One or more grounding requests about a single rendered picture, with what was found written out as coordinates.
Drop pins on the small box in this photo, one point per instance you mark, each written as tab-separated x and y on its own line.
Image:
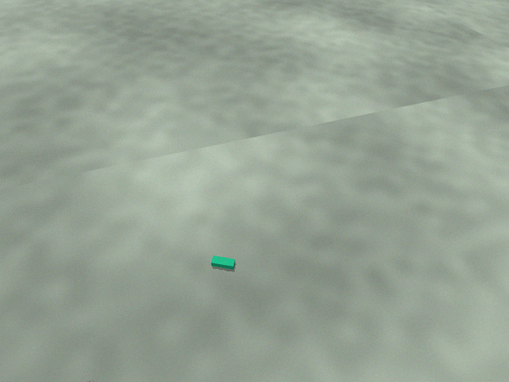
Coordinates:
223	262

